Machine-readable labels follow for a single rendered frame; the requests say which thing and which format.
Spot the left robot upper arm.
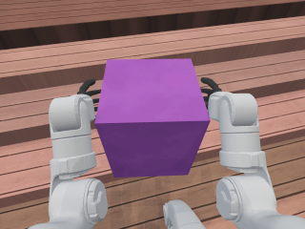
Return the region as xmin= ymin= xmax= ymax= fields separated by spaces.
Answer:
xmin=28 ymin=177 xmax=109 ymax=229

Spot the robot right forearm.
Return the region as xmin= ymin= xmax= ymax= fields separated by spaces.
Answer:
xmin=208 ymin=92 xmax=277 ymax=208

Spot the right robot upper arm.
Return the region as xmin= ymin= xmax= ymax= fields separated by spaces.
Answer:
xmin=215 ymin=175 xmax=305 ymax=229

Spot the right robot hand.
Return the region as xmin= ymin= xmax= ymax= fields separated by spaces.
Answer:
xmin=200 ymin=77 xmax=222 ymax=111

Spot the carton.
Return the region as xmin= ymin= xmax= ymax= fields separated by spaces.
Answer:
xmin=94 ymin=58 xmax=211 ymax=177

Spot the left robot hand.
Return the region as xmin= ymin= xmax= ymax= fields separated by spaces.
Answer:
xmin=77 ymin=78 xmax=101 ymax=116

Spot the robot left forearm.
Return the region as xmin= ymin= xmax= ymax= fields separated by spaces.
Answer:
xmin=49 ymin=94 xmax=97 ymax=216

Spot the right robot thigh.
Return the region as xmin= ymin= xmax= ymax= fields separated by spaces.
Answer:
xmin=163 ymin=199 xmax=206 ymax=229

